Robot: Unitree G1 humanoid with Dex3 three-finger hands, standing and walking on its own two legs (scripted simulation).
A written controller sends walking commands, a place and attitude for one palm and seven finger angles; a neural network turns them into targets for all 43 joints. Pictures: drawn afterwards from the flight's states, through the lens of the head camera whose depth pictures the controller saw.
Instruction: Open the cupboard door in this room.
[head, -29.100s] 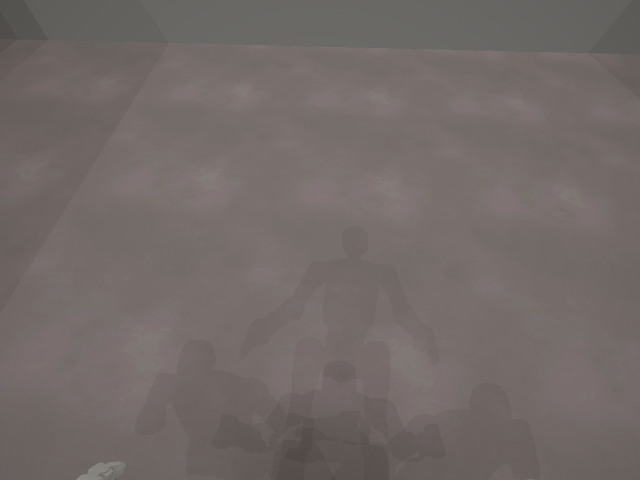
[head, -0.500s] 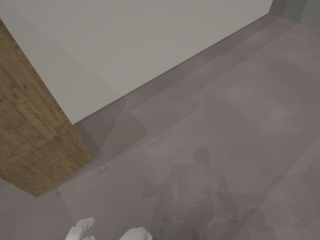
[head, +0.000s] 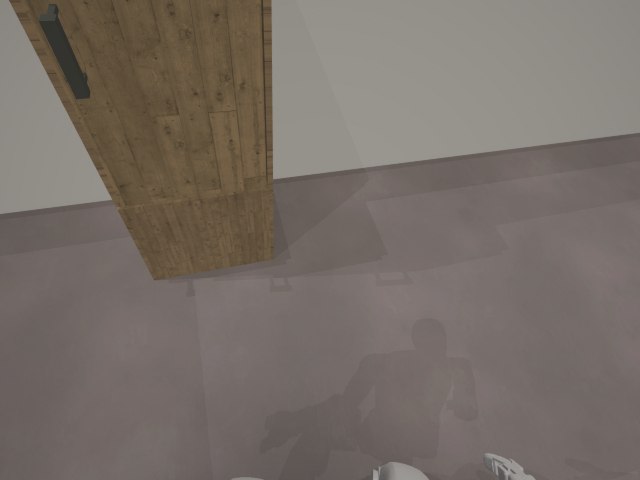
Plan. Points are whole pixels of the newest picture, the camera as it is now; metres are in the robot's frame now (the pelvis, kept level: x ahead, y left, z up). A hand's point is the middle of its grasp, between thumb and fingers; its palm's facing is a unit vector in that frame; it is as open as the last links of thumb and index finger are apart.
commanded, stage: turn to face it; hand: left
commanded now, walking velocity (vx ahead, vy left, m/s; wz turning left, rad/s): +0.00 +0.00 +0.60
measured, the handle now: (68, 52) +0.70 +0.51 +0.08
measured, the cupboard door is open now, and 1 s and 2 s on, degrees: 0 0 0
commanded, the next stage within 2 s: take the last steps up to it in 0.56 s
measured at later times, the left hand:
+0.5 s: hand out of the picture +0.09 +0.18 -0.14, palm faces +0.21 -0.94 -0.28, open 7.3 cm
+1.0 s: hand out of the picture -0.09 +0.21 -0.17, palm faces +0.43 -0.88 -0.19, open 7.4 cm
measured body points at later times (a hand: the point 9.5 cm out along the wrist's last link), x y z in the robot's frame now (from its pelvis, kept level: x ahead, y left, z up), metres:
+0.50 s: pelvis +0.01 -0.04 +0.00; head +0.05 -0.05 +0.45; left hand +0.08 +0.23 -0.12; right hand +0.09 -0.28 -0.16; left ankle -0.04 +0.08 -0.69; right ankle +0.03 -0.14 -0.73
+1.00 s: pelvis +0.01 +0.03 +0.01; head +0.00 +0.06 +0.46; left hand -0.11 +0.26 -0.16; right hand +0.14 -0.17 -0.13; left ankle -0.07 +0.09 -0.73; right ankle +0.06 -0.10 -0.66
